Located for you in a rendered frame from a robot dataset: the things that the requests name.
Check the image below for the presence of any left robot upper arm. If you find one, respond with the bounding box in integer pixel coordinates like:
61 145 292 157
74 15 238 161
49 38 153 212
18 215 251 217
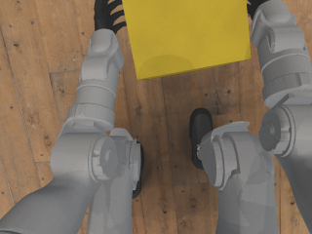
0 132 119 234

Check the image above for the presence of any robot thigh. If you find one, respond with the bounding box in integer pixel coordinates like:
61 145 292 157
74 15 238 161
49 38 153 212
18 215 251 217
86 136 141 234
206 132 278 234

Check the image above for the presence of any left robot thigh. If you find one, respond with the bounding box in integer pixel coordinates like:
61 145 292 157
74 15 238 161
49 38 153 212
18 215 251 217
86 136 141 234

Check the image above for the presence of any right robot thigh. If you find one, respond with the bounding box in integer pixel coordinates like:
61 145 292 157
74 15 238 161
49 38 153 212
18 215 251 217
206 132 278 234

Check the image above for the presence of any carton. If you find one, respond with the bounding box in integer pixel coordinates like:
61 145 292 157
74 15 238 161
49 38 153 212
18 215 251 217
122 0 252 80

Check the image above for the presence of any right robot upper arm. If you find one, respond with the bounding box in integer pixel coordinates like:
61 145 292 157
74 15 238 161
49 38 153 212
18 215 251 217
258 104 312 234

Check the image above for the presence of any robot right forearm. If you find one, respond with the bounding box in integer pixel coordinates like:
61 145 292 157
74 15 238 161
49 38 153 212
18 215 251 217
251 0 312 108

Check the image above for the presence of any robot right hand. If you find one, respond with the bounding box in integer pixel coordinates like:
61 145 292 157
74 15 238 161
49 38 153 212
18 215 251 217
247 0 270 20

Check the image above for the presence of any robot left forearm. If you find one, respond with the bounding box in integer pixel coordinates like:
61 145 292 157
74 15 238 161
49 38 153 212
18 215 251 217
50 28 125 166

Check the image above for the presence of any robot left hand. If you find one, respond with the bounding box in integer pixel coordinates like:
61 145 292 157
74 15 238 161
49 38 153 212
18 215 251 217
94 0 127 34

